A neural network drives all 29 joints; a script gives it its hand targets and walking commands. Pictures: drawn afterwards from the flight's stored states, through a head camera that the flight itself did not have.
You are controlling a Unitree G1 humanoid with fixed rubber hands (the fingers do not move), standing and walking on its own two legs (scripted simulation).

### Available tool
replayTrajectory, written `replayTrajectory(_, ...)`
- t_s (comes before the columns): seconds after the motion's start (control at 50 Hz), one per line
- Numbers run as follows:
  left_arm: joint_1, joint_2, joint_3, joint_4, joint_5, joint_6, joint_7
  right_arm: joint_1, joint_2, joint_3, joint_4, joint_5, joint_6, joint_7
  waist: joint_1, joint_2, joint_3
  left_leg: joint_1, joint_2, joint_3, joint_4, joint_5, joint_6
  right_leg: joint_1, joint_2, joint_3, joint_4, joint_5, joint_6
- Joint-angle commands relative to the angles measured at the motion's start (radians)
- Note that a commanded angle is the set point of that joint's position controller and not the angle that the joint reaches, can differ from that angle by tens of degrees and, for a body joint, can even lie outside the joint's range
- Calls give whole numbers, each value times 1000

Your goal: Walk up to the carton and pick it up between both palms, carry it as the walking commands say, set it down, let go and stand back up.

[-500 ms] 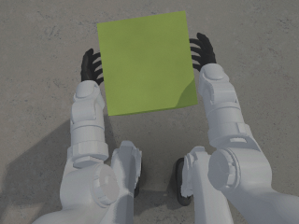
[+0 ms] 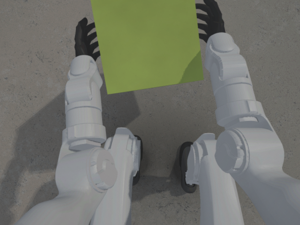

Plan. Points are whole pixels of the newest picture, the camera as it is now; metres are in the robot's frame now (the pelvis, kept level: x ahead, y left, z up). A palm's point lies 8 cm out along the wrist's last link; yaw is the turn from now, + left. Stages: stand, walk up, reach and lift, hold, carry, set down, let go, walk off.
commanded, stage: set down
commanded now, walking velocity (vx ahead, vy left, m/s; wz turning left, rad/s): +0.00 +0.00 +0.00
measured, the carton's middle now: (149, 48) +0.53 +0.06 -0.19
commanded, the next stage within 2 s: none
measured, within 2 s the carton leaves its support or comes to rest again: rests again in 1.78 s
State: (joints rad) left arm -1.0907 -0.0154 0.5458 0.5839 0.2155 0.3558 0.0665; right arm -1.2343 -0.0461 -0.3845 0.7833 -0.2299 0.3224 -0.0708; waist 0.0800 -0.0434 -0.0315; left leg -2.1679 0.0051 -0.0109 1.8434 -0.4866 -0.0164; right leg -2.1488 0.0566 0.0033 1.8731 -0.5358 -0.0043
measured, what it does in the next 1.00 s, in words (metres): lowers itself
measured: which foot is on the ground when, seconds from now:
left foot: down 0.00-1.00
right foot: down 0.00-1.00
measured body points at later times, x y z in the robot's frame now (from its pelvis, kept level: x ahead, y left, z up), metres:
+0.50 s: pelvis +0.00 +0.00 -0.05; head +0.36 +0.01 +0.22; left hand +0.51 +0.21 -0.20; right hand +0.57 -0.08 -0.20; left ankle +0.11 +0.13 -0.42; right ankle +0.10 -0.11 -0.42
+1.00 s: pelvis +0.00 +0.00 -0.08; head +0.37 +0.01 +0.18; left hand +0.53 +0.21 -0.24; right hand +0.58 -0.08 -0.24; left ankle +0.11 +0.13 -0.42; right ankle +0.10 -0.11 -0.42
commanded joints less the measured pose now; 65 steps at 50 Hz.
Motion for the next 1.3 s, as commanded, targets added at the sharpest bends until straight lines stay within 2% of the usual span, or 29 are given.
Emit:
replayTrajectory(0.0,-718,-840,-548,-5,-163,-39,-262,-543,959,431,39,138,-24,228,54,-21,-1135,656,-145,87,-107,308,-20,529,142,-53,-140,233,6)
replayTrajectory(0.5,-856,-698,-560,33,-238,-107,-253,-670,830,486,76,225,-76,203,63,-34,-1058,562,-126,105,80,337,-25,499,115,-49,47,288,6)
replayTrajectory(0.66,-845,-728,-551,87,-283,-119,-258,-718,782,497,66,248,-102,206,34,-46,-1013,562,-129,96,131,376,-27,482,110,-55,97,316,-1)
replayTrajectory(0.78,-842,-741,-565,89,-308,-122,-259,-737,786,527,50,278,-112,208,46,-53,-1030,551,-128,98,153,404,-29,493,109,-55,123,345,1)
replayTrajectory(1.1,-867,-706,-502,145,-294,-129,-267,-773,738,487,116,280,-128,216,52,-64,-883,485,-121,94,166,312,-23,414,102,-51,137,255,-6)
replayTrajectory(1.28,-858,-691,-473,181,-296,-137,-277,-790,717,497,119,286,-140,209,58,-89,-840,449,-118,92,186,305,-19,429,96,-44,146,259,-6)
